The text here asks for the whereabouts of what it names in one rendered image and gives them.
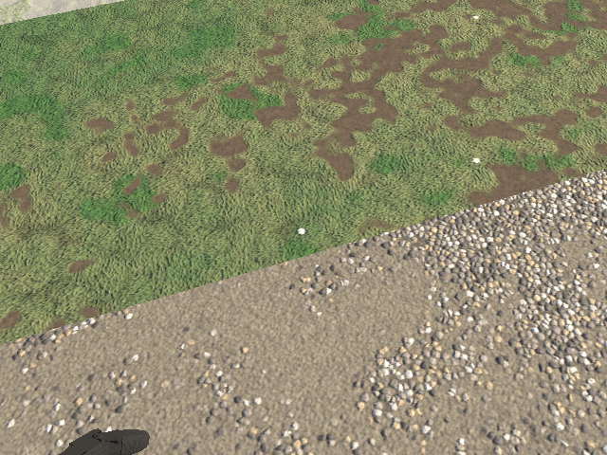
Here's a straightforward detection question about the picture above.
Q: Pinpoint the robot left hand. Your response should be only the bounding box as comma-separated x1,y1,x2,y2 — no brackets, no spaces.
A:
58,428,150,455

